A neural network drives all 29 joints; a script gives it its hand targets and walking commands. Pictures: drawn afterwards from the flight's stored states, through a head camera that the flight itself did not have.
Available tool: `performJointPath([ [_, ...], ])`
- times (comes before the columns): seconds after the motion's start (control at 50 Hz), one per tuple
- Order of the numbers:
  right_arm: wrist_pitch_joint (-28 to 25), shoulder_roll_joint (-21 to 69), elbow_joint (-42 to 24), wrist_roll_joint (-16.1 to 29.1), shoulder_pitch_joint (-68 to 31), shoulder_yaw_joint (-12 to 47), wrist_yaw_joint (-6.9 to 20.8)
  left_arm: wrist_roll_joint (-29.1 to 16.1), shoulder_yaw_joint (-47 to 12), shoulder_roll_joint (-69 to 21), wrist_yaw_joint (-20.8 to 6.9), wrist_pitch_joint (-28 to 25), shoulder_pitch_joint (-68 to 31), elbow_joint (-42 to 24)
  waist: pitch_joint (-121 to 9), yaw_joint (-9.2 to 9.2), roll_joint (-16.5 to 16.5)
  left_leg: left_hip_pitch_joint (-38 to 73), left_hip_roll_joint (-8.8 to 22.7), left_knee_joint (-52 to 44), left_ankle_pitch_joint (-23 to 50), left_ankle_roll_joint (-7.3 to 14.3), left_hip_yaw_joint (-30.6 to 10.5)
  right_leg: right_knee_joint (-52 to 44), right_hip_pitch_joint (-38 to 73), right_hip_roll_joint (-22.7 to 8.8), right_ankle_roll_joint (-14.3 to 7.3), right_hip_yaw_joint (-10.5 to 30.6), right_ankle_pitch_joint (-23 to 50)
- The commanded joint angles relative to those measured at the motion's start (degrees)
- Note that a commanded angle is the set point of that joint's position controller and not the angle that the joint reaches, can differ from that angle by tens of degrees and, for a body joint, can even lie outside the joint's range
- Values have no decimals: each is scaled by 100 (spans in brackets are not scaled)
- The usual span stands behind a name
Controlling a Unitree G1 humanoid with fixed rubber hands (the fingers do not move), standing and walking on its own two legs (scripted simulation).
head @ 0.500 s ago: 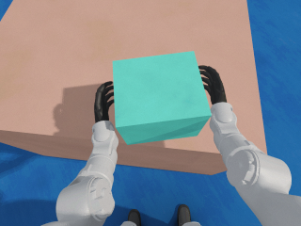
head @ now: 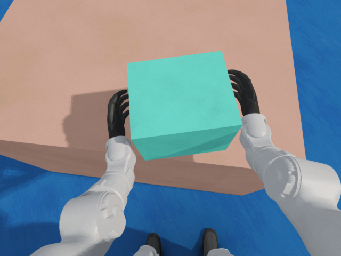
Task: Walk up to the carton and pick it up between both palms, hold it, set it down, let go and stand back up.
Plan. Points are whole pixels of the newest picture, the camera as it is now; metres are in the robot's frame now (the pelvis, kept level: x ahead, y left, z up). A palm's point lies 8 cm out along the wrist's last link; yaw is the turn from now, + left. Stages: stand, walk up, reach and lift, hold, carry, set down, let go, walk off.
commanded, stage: reach and lift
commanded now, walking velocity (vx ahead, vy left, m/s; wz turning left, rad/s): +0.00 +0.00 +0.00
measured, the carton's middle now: (180, 110) +0.46 +0.02 -0.04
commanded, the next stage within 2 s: none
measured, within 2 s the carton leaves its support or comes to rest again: leaves its support in 0.72 s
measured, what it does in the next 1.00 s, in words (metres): stands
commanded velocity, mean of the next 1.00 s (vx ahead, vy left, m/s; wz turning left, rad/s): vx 0.00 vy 0.00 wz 0.00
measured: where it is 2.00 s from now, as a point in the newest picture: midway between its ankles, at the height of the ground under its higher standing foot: outside the picture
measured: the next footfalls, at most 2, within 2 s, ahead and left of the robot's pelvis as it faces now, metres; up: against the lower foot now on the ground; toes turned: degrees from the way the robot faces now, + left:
none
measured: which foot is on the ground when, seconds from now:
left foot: down 0.00-1.00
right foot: down 0.00-1.00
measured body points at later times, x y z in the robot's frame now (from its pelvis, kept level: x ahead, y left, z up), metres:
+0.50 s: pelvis -0.01 +0.01 -0.01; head +0.12 +0.00 +0.42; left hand +0.39 +0.18 -0.02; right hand +0.45 -0.13 +0.00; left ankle -0.02 +0.15 -0.72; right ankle +0.01 -0.12 -0.72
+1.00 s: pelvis -0.02 +0.01 +0.00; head +0.00 -0.01 +0.44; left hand +0.37 +0.19 +0.06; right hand +0.42 -0.12 +0.08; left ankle -0.02 +0.15 -0.72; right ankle +0.01 -0.12 -0.72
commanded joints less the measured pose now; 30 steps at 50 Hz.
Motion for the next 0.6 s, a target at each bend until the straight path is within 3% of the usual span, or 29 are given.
performJointPath([
  [0.0,-93,3332,753,-911,-2061,1345,969,781,-1462,-2816,-835,68,-2149,243,-3511,-15,-472,866,-624,65,1780,128,598,847,3439,382,78,-391,3583],
  [0.02,-61,3194,613,-977,-2065,1424,1017,697,-1616,-2871,-829,89,-2011,464,-3711,-14,-446,846,-566,72,1738,140,588,775,3326,356,4,-416,3484],
  [0.06,28,3262,763,-876,-1854,1523,994,611,-1611,-2808,-823,51,-2061,263,-3692,-54,-613,919,-569,135,1713,154,626,897,3103,379,28,-330,3294],
  [0.08,48,2995,876,-803,-2090,1404,994,494,-1615,-2714,-805,108,-2253,235,-3433,-187,-544,951,-560,188,1672,89,588,807,2937,433,5,-415,2944],
  [0.1,-29,3224,623,-863,-2100,1530,958,622,-1652,-3035,-835,140,-1835,541,-3560,89,-434,897,-565,220,1869,110,606,812,3105,443,-80,-322,3095],
  [0.12,-5,3089,688,-797,-2120,1544,940,505,-1722,-2862,-815,97,-2153,512,-3484,-97,-428,975,-550,177,1891,128,524,777,3085,404,-49,-406,3246],
  [0.14,41,3120,829,-669,-2191,1531,936,463,-1669,-2788,-827,123,-2249,465,-3498,-54,-511,961,-578,223,1695,104,581,872,3036,456,-12,-338,3021],
  [0.18,-3,3261,665,-698,-2379,1615,913,411,-1801,-2845,-847,72,-2356,556,-3778,-77,-548,888,-603,273,1643,157,541,943,3214,370,45,-357,3341],
  [0.22,76,3278,753,-562,-2121,1712,907,265,-1894,-2969,-837,76,-2375,153,-4008,-194,-493,895,-619,285,1853,139,517,982,3259,400,23,-312,3486],
  [0.24,147,3326,787,-444,-2325,1770,958,276,-1862,-2865,-829,107,-2489,307,-3976,-75,-542,873,-587,312,1743,116,507,1061,3157,442,39,-287,3377],
  [0.26,165,3197,584,-399,-2223,1845,930,221,-1897,-2854,-830,154,-2186,444,-3812,-69,-695,900,-607,287,1814,147,469,981,3174,448,35,-307,3326],
  [0.28,198,3232,777,-468,-2306,1776,927,153,-1995,-2876,-826,142,-2517,355,-3815,-193,-573,971,-584,297,1723,125,386,944,3176,440,-2,-362,3272],
  [0.3,211,3251,837,-407,-2022,1834,902,168,-1937,-2813,-843,99,-2582,199,-3601,-136,-484,1071,-633,347,1780,125,419,963,3051,469,18,-313,3174],
  [0.32,179,3171,536,-381,-2384,1859,919,174,-2021,-3040,-833,196,-2369,401,-3881,-123,-515,1325,-578,364,1805,74,484,976,2959,505,6,-352,3111],
  [0.34,239,3173,580,-315,-2587,1772,908,60,-2056,-3008,-831,224,-2595,501,-3673,-266,-387,1165,-584,336,1540,114,388,930,2888,428,38,-423,2694],
  [0.36,260,3143,322,-238,-2597,1916,888,29,-2015,-2900,-849,226,-2642,482,-3693,-175,-554,1074,-626,420,1462,124,429,975,3032,424,6,-340,2881],
  [0.38,369,3312,462,-213,-2467,1964,890,28,-2180,-3016,-828,259,-2593,402,-3852,-177,-349,1085,-613,362,1551,103,440,1066,3063,433,34,-381,3014],
  [0.4,405,3254,386,-203,-2622,1980,919,-138,-2239,-2883,-839,236,-3055,198,-4035,-186,-413,1066,-588,416,1586,89,432,1057,2888,433,-1,-285,2862],
  [0.42,463,3315,353,-103,-2510,2038,928,-177,-2347,-3004,-777,227,-2808,345,-4029,-197,-227,1261,-633,445,1683,73,381,1056,2747,438,25,-368,2823],
  [0.46,561,3374,203,62,-2467,2153,921,-254,-2327,-3132,-736,284,-2914,-30,-4133,-180,-242,1578,-583,550,2127,32,361,1036,2586,510,-18,-303,2679],
  [0.48,632,3428,286,69,-2301,2241,867,-317,-2464,-3074,-708,270,-3152,-281,-4213,-414,-186,1662,-639,530,1935,-2,316,981,2644,519,-6,-348,2697],
  [0.5,690,3502,222,169,-2307,2289,880,-358,-2511,-3066,-703,295,-3289,-467,-4312,-269,-191,1633,-647,563,2010,5,297,1050,2734,523,-14,-254,2786],
  [0.54,795,3464,-155,412,-2642,2486,865,-541,-2592,-3348,-720,405,-3272,-412,-4306,-332,-321,1763,-656,578,1835,44,241,1080,2821,545,47,-328,2545],
  [0.56,885,3496,-272,471,-2640,2473,836,-592,-2672,-3411,-681,449,-3301,-603,-4273,-323,-279,1855,-663,593,1780,0,264,991,2657,590,5,-324,2159],
  [0.58,928,3727,-485,655,-2572,2613,826,-678,-2839,-3386,-656,473,-3249,-640,-4365,-284,-119,1948,-679,629,1853,-16,240,997,2648,564,15,-321,2226],
])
